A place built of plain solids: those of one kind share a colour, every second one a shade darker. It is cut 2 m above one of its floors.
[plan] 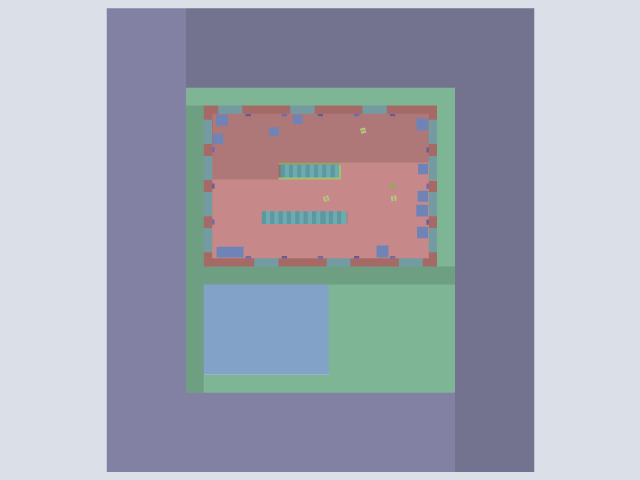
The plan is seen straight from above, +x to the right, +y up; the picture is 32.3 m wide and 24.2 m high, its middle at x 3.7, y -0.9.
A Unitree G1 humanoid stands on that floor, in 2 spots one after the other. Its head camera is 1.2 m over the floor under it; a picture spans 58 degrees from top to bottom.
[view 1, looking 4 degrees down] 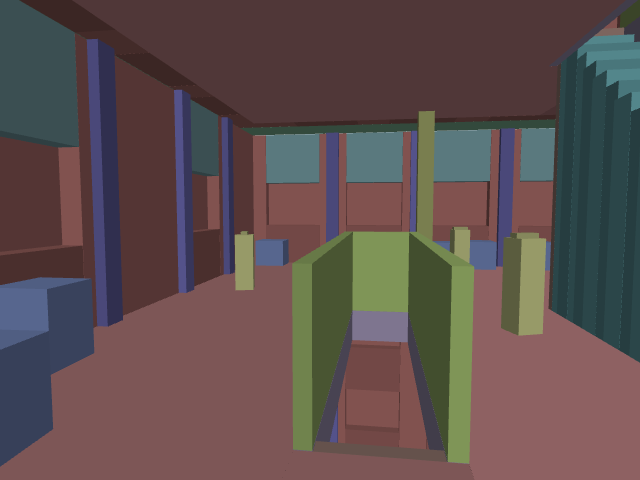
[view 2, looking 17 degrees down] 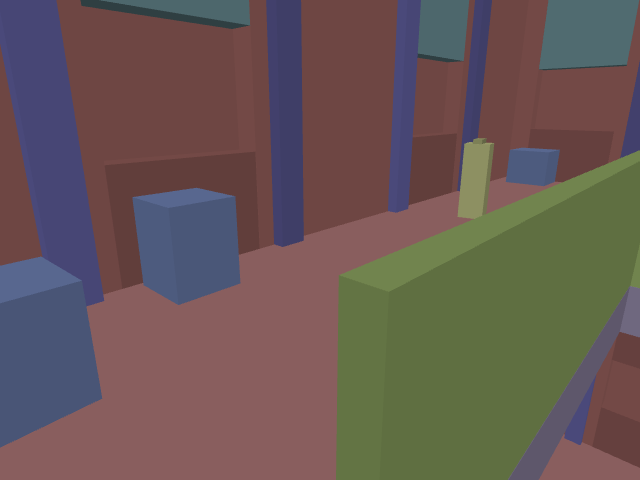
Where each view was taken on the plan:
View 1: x -0.44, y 2.58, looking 8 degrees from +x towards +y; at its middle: wall_storey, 9.74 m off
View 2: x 1.11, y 2.58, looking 43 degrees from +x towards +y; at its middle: floor_storey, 4.10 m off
